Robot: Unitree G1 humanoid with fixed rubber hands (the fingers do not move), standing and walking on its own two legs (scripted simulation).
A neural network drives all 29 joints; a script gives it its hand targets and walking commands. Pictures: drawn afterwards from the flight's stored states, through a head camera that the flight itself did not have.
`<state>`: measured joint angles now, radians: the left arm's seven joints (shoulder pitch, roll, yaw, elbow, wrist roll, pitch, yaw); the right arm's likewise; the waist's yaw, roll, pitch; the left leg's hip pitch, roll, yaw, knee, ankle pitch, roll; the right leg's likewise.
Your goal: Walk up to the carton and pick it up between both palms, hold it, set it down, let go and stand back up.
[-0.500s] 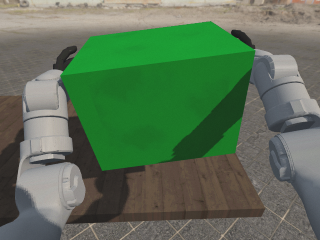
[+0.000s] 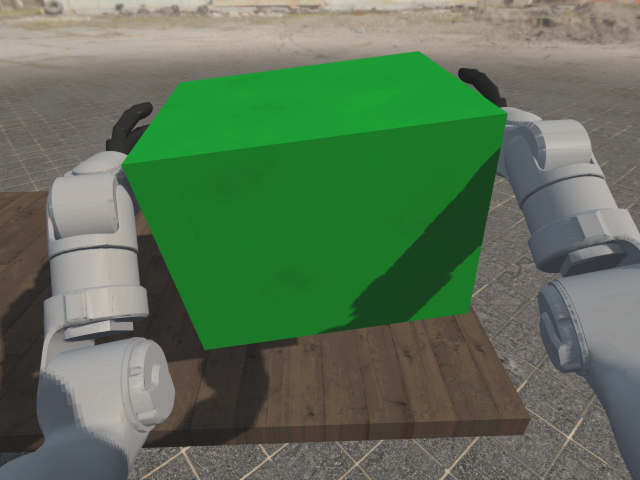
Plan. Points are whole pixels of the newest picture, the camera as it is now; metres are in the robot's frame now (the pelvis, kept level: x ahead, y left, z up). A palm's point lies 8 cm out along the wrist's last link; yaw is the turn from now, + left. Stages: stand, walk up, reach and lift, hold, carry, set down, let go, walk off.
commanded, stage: hold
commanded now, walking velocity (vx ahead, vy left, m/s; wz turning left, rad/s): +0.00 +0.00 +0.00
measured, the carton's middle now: (317, 192) +0.37 -0.01 +0.27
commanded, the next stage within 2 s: none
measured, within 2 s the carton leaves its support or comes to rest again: neither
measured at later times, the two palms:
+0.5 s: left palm (129, 170) +0.37 +0.19 +0.31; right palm (490, 127) +0.36 -0.20 +0.35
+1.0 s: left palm (130, 165) +0.37 +0.19 +0.32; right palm (487, 128) +0.36 -0.20 +0.34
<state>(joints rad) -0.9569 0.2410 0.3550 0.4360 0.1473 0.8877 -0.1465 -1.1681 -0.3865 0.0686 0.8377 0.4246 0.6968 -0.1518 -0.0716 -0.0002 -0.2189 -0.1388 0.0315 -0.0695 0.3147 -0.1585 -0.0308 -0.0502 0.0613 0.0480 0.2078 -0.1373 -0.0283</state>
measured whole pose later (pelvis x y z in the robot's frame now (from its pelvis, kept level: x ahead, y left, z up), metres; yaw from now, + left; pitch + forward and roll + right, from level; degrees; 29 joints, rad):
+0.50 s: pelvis +0.00 +0.01 +0.00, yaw +0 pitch -1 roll -1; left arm -0.95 0.24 0.34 0.42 0.15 0.89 -0.15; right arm -1.17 -0.40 0.07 0.84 0.43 0.70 -0.15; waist -0.08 -0.01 -0.22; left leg -0.14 0.03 -0.06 0.32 -0.16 -0.03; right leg -0.06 0.06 0.06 0.21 -0.13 -0.02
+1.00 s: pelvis +0.00 +0.01 +0.00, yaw +0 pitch -1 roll -1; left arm -0.98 0.24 0.33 0.47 0.16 0.88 -0.15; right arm -1.19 -0.40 0.07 0.87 0.42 0.68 -0.14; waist -0.07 0.00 -0.22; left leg -0.15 0.03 -0.06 0.32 -0.16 -0.02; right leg -0.06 0.05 0.06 0.21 -0.13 -0.02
